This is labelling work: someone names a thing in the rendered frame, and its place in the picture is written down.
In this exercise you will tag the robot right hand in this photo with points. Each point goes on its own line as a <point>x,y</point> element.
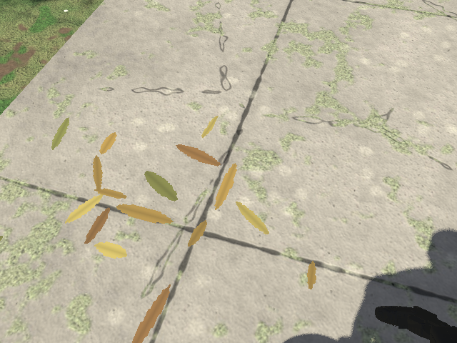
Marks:
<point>419,321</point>

